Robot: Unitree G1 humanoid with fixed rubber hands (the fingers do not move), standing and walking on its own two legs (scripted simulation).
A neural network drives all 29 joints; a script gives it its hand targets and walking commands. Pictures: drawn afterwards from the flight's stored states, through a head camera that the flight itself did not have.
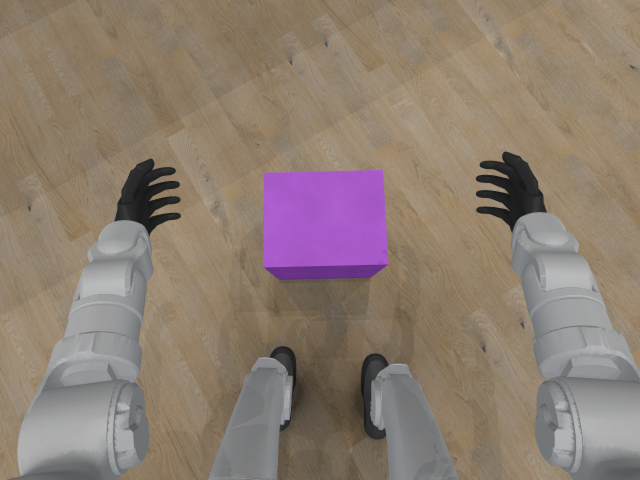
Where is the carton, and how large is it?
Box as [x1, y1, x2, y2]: [264, 170, 387, 279]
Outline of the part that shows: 382,170 264,173 264,267 279,279 370,277 387,264 387,248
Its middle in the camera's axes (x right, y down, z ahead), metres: +0.01 -0.03 +0.93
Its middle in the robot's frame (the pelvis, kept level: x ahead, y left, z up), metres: +0.50 +0.02 -0.54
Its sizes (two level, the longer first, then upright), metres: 0.252 0.201 0.287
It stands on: the floor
